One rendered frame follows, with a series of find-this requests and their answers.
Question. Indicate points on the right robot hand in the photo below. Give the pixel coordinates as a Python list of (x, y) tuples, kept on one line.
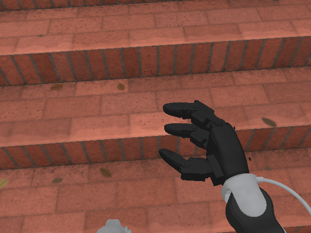
[(225, 157)]

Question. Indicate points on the robot left shin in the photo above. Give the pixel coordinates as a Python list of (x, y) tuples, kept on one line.
[(111, 222)]

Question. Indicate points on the robot right forearm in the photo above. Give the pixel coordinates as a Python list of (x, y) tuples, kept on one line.
[(249, 209)]

